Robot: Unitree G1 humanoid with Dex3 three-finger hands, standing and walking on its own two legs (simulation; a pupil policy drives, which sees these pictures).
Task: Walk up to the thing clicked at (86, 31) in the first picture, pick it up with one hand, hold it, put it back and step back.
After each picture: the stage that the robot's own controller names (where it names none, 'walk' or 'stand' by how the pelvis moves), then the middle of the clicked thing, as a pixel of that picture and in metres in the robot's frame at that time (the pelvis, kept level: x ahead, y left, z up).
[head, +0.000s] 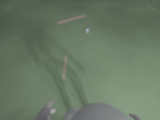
stand; (87, 29) +2.03 +0.15 -0.72
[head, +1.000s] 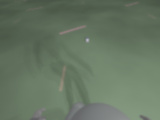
walk; (87, 39) +1.90 +0.28 -0.72
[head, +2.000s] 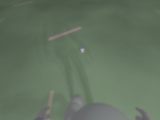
walk; (82, 49) +1.29 +0.29 -0.72
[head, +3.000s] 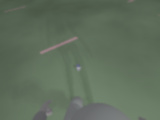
walk; (78, 67) +0.83 +0.27 -0.72
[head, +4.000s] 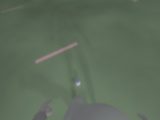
stand; (77, 82) +0.52 +0.24 -0.71
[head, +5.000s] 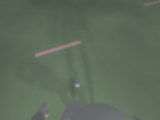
walk; (77, 83) +0.46 +0.16 -0.70
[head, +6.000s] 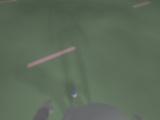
stand; (74, 93) +0.35 +0.18 -0.71
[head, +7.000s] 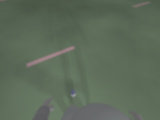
stand; (73, 93) +0.34 +0.19 -0.72
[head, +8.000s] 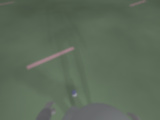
stand; (74, 93) +0.35 +0.19 -0.72
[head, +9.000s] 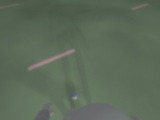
stand; (74, 95) +0.34 +0.19 -0.73
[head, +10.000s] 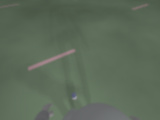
stand; (74, 96) +0.33 +0.19 -0.73
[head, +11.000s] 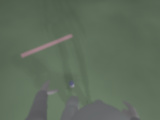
go down; (71, 84) +0.36 +0.19 -0.68
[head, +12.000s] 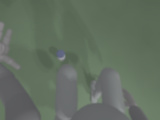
go down; (61, 55) +0.42 +0.24 -0.29
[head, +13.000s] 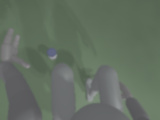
close in; (52, 54) +0.41 +0.26 -0.27
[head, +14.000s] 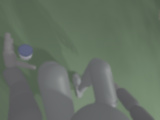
close; (25, 52) +0.40 +0.28 -0.22
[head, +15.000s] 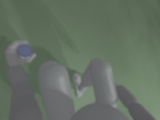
lift; (25, 52) +0.39 +0.29 -0.22
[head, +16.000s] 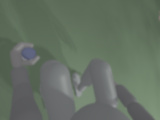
lift; (28, 54) +0.37 +0.28 -0.23
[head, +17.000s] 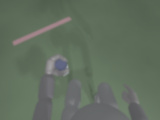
lift; (62, 67) +0.32 +0.20 +0.00
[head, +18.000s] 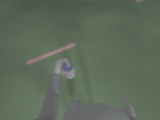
hold; (69, 70) +0.32 +0.16 +0.02
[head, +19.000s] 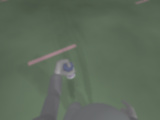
hold; (69, 70) +0.32 +0.17 +0.01
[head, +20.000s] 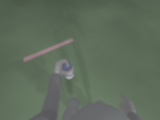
crouch; (68, 70) +0.33 +0.17 -0.03
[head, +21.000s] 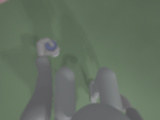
lower; (52, 49) +0.44 +0.24 -0.11
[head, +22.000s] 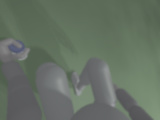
lower; (19, 50) +0.40 +0.30 -0.23
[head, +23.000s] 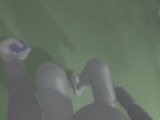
lower; (19, 50) +0.40 +0.30 -0.23
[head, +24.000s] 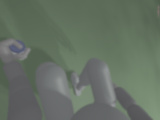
lower; (19, 50) +0.40 +0.30 -0.22
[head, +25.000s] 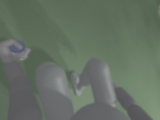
lower; (19, 51) +0.40 +0.30 -0.22
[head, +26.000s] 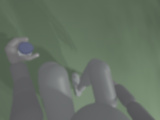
open; (25, 51) +0.39 +0.29 -0.23
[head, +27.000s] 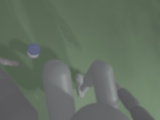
stand; (33, 51) +0.39 +0.28 -0.23
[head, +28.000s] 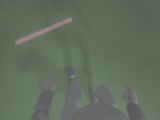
walk; (72, 74) +0.39 +0.20 -0.54
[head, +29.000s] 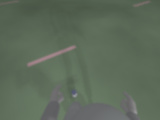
stand; (74, 93) +0.36 +0.18 -0.66
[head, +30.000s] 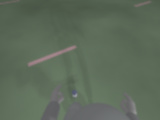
stand; (74, 93) +0.36 +0.18 -0.67
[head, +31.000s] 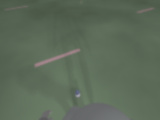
stand; (77, 93) +0.39 +0.16 -0.72
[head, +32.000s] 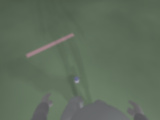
walk; (76, 79) +0.43 +0.16 -0.70
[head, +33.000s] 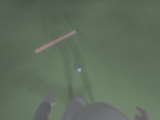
walk; (79, 68) +0.66 +0.22 -0.71
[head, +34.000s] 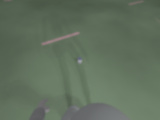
stand; (79, 60) +0.98 +0.19 -0.70
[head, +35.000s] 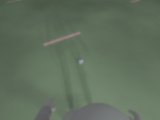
stand; (80, 60) +0.96 +0.20 -0.72
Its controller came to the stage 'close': yes
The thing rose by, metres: 0.70
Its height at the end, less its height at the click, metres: +0.00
